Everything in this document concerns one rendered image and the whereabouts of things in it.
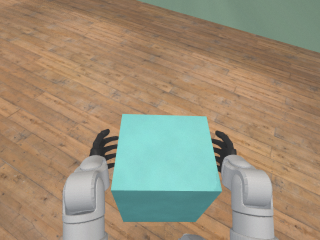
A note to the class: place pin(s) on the robot right forearm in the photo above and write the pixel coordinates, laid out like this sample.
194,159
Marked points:
251,200

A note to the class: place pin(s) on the robot left hand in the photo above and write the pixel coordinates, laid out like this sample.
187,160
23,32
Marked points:
99,149

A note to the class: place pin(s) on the carton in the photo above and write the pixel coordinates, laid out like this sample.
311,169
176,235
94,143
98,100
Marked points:
165,168

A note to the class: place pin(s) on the robot right hand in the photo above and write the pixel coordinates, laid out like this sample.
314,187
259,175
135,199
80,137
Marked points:
226,146

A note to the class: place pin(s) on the robot left forearm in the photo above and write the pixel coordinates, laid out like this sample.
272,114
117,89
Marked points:
83,201

